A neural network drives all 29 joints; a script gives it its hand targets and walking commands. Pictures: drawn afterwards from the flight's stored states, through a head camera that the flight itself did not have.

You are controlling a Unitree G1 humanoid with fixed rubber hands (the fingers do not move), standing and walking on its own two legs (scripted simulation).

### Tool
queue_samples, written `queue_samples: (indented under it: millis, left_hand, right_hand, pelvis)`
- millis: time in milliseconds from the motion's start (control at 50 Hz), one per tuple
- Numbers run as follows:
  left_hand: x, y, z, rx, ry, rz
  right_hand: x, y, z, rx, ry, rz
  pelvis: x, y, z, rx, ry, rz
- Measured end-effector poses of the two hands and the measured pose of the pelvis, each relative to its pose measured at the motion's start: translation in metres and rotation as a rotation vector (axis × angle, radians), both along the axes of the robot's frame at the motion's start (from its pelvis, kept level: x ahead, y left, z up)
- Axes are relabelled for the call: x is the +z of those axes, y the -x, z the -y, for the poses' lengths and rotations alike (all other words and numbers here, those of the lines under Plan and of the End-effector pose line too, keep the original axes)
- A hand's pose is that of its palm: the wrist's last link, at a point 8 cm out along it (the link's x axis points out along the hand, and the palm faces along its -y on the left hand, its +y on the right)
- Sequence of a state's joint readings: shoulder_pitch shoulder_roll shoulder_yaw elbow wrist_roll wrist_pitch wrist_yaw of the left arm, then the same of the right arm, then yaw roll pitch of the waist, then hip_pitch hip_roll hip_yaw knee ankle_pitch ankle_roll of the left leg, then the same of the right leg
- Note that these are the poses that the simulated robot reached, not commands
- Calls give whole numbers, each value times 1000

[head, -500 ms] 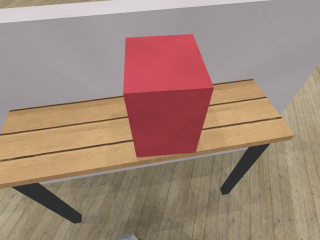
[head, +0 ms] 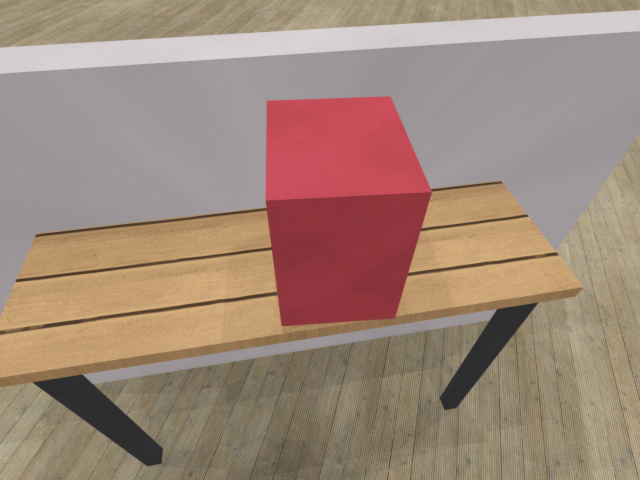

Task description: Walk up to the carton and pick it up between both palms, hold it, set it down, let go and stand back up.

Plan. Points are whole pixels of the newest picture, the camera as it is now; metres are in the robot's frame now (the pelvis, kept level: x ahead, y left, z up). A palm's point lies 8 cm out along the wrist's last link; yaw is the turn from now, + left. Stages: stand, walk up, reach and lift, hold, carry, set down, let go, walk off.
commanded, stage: stand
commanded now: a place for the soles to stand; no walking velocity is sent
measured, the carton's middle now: (334, 215) +0.48 -0.01 +0.05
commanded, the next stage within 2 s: reach and lift in 0.22 s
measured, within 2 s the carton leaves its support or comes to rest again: neither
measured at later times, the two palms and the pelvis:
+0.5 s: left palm (151, 438) +0.20 +0.25 -0.12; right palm (496, 436) +0.21 -0.25 -0.12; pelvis -0.02 -0.02 -0.03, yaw +3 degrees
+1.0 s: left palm (149, 426) +0.20 +0.23 -0.06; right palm (486, 434) +0.20 -0.21 -0.08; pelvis -0.01 -0.02 -0.01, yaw +3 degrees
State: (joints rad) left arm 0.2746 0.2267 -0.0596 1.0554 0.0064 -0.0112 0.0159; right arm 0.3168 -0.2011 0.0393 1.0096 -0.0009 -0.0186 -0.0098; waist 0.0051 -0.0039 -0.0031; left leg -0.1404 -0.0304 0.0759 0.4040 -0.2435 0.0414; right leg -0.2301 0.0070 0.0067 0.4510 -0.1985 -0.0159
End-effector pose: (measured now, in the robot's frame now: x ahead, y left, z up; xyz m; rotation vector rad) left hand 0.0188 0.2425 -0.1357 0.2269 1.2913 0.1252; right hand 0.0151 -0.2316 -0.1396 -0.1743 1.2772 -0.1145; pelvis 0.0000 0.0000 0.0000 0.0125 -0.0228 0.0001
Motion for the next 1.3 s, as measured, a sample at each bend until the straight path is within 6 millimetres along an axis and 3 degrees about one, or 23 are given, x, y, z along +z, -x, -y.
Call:
queue_samples:
  millis: [140,280,340,400,460,520,600,700,760,820,960,1020,1080,1220,1300]
  left_hand:
    - [-1,28,0,25,-17,-104]
    - [-4,20,10,31,0,-119]
    - [-18,-21,-1,55,-15,-165]
    - [-21,-92,-14,83,-37,-74]
    - [1,-157,-13,76,-32,74]
    - [27,-180,-4,61,-12,136]
    - [46,-152,10,37,15,94]
    - [30,-91,6,50,-6,-52]
    - [26,-73,-3,79,-30,-50]
    - [31,-85,-8,81,-50,59]
    - [65,-166,1,-3,-13,364]
    - [80,-179,12,-14,23,405]
    - [85,-168,22,-7,50,398]
    - [54,-91,28,86,66,258]
    - [53,-73,26,108,36,327]
  right_hand:
    - [-1,11,7,1,10,-63]
    - [-2,5,14,3,21,-83]
    - [-13,-36,23,19,15,-65]
    - [-12,-107,28,64,16,52]
    - [7,-171,22,86,-1,212]
    - [23,-194,12,58,-56,282]
    - [31,-177,10,8,-71,281]
    - [26,-140,18,23,-18,204]
    - [26,-128,12,51,-36,200]
    - [31,-135,5,63,-53,271]
    - [53,-179,-12,47,-77,509]
    - [64,-181,-18,44,-97,533]
    - [70,-171,-17,47,-95,521]
    - [69,-128,5,57,-30,437]
    - [77,-117,3,66,-31,473]
  pelvis:
    - [0,-4,4,1,-1,-7]
    - [0,-11,9,9,2,-15]
    - [-15,4,15,65,4,-39]
    - [-30,19,22,68,-10,-50]
    - [-36,20,24,58,6,-75]
    - [-32,11,24,57,19,-47]
    - [-19,-10,22,59,27,-1]
    - [-13,-11,25,64,14,-2]
    - [-11,-3,28,62,13,-29]
    - [-12,4,30,59,12,-69]
    - [-14,9,24,52,10,-73]
    - [-7,6,22,46,12,-19]
    - [-1,1,20,44,12,35]
    - [4,5,22,51,7,85]
    - [4,14,27,56,2,59]
